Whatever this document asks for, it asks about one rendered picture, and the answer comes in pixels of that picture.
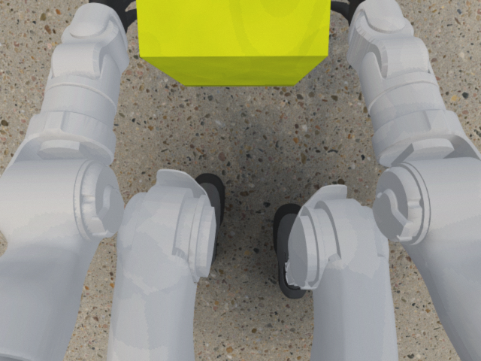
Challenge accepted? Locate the right robot foot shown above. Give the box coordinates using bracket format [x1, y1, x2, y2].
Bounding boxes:
[273, 203, 307, 299]

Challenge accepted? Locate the right robot thigh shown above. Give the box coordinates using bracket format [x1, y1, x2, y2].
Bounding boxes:
[292, 199, 398, 361]

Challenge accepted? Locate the right robot upper arm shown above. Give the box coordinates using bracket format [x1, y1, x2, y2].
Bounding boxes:
[372, 157, 481, 361]

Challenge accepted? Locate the left robot hand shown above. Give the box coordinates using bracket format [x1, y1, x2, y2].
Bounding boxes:
[89, 0, 138, 33]

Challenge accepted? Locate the robot left forearm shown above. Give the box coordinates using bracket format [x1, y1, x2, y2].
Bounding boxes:
[0, 3, 129, 234]

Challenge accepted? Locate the carton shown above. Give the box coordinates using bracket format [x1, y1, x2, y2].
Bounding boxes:
[136, 0, 331, 86]

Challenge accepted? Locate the robot right forearm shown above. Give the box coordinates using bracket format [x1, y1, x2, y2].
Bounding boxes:
[346, 0, 481, 167]

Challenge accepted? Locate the right robot hand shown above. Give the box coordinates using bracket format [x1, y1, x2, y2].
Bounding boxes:
[331, 0, 365, 26]

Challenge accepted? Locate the left robot upper arm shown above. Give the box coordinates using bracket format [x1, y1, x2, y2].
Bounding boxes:
[0, 159, 124, 361]

